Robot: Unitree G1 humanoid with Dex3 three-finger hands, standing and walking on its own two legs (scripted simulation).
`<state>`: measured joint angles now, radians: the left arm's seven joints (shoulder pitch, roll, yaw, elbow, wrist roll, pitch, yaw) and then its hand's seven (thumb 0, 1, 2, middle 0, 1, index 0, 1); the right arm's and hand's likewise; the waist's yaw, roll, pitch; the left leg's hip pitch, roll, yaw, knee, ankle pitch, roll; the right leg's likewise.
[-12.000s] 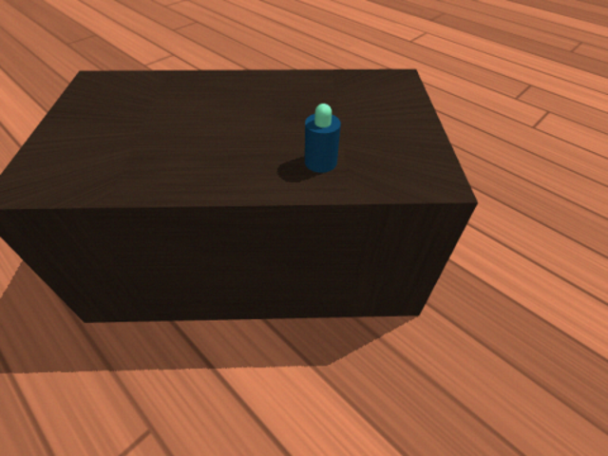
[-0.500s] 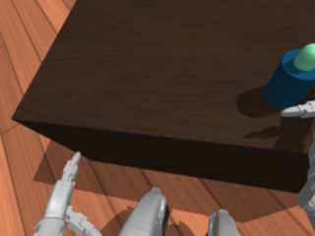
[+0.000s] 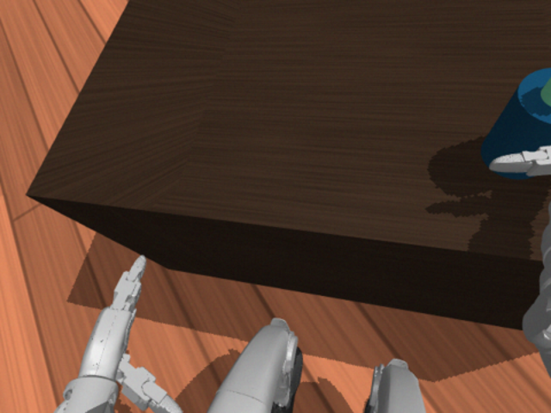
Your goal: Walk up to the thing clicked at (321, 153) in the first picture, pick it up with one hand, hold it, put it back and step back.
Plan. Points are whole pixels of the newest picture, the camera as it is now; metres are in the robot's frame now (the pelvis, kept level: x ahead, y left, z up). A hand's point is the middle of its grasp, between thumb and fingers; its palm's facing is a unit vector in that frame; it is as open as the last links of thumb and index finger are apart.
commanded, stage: close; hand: right
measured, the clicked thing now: (543, 116) +0.55 -0.22 +0.03
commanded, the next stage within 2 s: settle in 0.38 s
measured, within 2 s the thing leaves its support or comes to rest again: leaves its support in 1.02 s
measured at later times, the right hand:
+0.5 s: hand out of the picture +0.52 -0.23 +0.04, palm faces +0.23 +0.97 +0.00, open 11.6 cm
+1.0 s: hand (549, 136) +0.51 -0.22 +0.04, palm faces +0.22 +0.97 -0.03, open 11.8 cm
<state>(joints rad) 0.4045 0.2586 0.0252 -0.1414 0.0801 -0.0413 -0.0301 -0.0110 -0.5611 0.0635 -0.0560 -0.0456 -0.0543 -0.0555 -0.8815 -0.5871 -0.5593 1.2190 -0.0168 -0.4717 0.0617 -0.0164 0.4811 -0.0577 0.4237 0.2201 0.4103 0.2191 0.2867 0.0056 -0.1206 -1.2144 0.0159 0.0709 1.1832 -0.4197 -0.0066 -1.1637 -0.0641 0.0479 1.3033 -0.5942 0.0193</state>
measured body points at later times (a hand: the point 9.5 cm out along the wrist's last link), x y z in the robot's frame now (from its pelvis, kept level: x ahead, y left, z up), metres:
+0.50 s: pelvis +0.01 +0.00 +0.01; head +0.15 -0.05 +0.43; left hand +0.17 +0.27 +0.04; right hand +0.50 -0.28 +0.04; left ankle +0.07 +0.13 -0.62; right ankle +0.00 -0.12 -0.62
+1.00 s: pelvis +0.01 -0.01 +0.03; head +0.15 -0.05 +0.46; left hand +0.17 +0.27 +0.03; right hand +0.49 -0.27 +0.04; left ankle +0.07 +0.13 -0.62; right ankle +0.00 -0.12 -0.62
